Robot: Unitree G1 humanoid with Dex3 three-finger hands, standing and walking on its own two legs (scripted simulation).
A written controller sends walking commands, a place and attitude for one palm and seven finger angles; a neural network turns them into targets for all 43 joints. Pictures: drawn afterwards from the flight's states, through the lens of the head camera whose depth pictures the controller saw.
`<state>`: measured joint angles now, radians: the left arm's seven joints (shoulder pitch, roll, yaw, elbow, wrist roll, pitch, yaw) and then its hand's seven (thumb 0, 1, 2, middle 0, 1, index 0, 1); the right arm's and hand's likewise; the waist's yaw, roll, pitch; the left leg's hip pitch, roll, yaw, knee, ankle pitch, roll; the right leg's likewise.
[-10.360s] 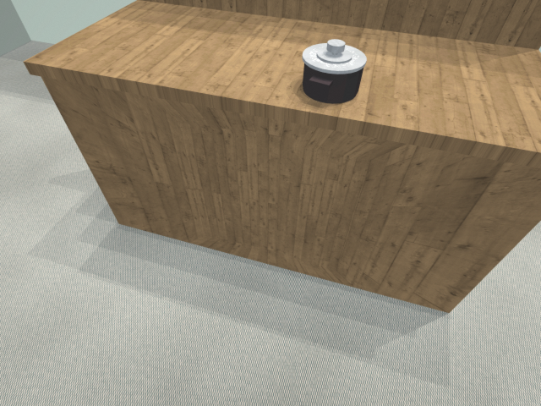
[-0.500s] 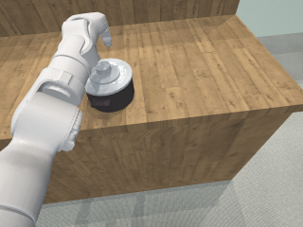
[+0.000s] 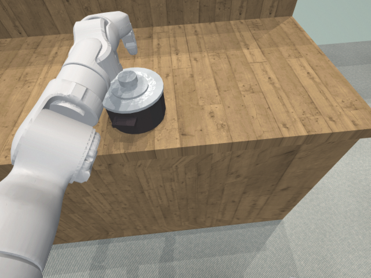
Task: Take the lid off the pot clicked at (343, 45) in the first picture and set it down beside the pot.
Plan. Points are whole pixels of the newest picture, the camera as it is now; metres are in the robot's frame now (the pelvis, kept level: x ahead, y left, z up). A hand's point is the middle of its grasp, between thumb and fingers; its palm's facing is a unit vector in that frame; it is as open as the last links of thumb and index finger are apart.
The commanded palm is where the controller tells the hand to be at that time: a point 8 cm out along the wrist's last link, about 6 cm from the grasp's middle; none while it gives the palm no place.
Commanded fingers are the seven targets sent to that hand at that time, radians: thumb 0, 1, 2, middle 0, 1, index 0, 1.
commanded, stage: lower the open fingers around the knob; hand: left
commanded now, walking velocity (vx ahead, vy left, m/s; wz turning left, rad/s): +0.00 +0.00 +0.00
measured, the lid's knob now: (127, 79) +0.53 +0.10 +0.15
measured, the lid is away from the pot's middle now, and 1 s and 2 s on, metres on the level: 0.00 0.00 0.00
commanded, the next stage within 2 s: none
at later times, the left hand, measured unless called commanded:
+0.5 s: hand (122, 72) +0.50 +0.10 +0.19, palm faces -0.39 -0.07 -0.92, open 9.9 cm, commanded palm +0.51 +0.11 +0.24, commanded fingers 0.00 -0.37 1.68 -0.88 -0.08 -0.88 -0.08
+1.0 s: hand (121, 74) +0.51 +0.11 +0.17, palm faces -0.40 -0.09 -0.91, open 9.4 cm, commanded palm +0.52 +0.11 +0.22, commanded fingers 0.00 -0.37 1.68 -0.88 -0.08 -0.88 -0.08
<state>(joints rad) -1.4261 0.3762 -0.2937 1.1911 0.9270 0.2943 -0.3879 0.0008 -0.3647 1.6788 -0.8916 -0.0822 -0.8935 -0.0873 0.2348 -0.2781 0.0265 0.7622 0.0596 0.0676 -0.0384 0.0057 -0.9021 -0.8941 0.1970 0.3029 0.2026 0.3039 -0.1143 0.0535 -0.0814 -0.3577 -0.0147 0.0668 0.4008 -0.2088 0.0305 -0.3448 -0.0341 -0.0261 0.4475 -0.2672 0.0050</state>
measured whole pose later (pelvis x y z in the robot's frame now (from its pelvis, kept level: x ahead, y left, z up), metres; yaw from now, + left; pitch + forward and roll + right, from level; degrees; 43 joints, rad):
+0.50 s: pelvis +0.00 +0.01 +0.00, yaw +0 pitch +10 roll +1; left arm -1.44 0.33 -0.32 1.26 0.91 0.33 -0.43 0.00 -0.36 1.68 -0.89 -0.08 -0.89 -0.09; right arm 0.29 -0.29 0.01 0.79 0.05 0.04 -0.03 0.01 -0.90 -0.89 0.20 0.30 0.20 0.30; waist -0.13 0.05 -0.08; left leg -0.39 -0.02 0.07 0.42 -0.21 0.04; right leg -0.37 -0.04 -0.02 0.46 -0.27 0.01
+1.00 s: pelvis +0.00 +0.00 -0.01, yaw +0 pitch +13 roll +0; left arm -1.47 0.37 -0.30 1.36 0.92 0.33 -0.39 0.00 -0.36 1.68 -0.89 -0.08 -0.96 -0.13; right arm 0.31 -0.29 0.01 0.83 0.05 0.07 -0.04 0.01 -0.90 -0.89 0.20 0.30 0.20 0.30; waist -0.17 0.04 -0.10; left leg -0.45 -0.01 0.07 0.47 -0.24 0.04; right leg -0.43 -0.03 -0.02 0.49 -0.28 0.01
